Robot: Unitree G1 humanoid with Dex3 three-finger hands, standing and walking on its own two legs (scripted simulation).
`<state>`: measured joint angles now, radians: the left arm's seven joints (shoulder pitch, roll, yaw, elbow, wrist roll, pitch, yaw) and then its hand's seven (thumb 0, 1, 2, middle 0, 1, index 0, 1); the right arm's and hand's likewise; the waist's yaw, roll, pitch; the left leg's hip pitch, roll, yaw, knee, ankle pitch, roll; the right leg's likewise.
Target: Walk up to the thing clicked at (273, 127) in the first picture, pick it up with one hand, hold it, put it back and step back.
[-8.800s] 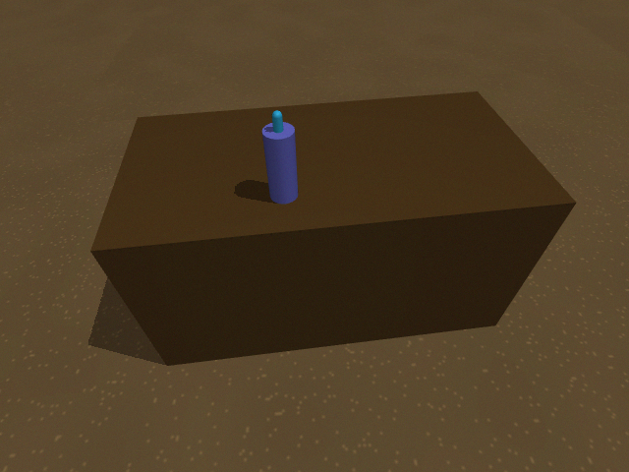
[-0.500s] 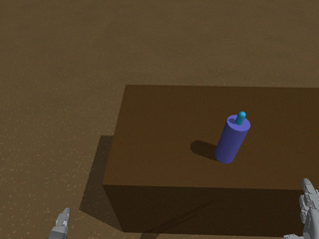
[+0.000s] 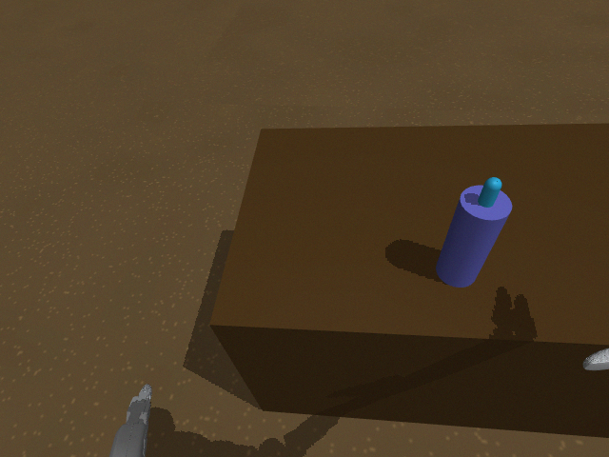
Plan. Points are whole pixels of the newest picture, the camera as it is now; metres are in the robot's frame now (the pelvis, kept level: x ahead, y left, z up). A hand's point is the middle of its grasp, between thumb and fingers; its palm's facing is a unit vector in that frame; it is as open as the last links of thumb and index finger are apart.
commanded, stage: go down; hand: right
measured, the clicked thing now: (472, 231) +0.50 -0.22 -0.03
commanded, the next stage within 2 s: none
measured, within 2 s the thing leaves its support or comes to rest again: neither
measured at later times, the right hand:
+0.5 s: hand out of the picture +0.35 -0.35 +0.06, palm faces +0.23 +0.97 -0.01, open 17.4 cm
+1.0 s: hand out of the picture +0.38 -0.39 +0.06, palm faces +0.24 +0.97 +0.00, open 17.6 cm
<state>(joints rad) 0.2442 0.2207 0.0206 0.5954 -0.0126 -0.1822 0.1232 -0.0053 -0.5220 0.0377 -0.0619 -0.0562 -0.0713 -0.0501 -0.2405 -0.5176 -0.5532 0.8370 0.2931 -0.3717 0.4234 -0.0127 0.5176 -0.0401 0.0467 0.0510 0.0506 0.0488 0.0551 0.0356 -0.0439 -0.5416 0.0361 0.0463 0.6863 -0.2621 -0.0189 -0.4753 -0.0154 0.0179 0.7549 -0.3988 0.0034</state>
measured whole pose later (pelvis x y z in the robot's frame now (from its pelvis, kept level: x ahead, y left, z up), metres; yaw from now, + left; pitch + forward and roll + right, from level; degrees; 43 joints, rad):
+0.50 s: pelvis +0.00 -0.01 -0.01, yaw +0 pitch +10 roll +2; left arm 0.28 0.25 0.01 0.51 0.00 -0.19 0.13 0.00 -0.53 0.05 -0.06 -0.06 -0.07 -0.05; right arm -0.36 -0.61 -0.61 0.91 0.27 -0.35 0.48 -0.01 0.51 -0.05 0.05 0.05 0.05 0.05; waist 0.07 0.03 -0.07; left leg -0.65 0.03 0.06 0.77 -0.29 -0.02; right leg -0.61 -0.02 0.03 0.87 -0.45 0.00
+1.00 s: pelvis -0.01 +0.00 -0.03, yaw +0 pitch +16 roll +3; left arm 0.29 0.27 -0.06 0.43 0.01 -0.19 0.12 -0.01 -0.55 0.07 -0.06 -0.05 -0.06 -0.05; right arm -0.57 -0.84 -0.69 1.15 0.22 -0.32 0.57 -0.01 0.56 -0.06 0.04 0.05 0.04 0.05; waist 0.12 0.04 -0.11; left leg -0.82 0.02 0.07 0.87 -0.32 -0.02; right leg -0.78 -0.03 0.05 0.99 -0.48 0.00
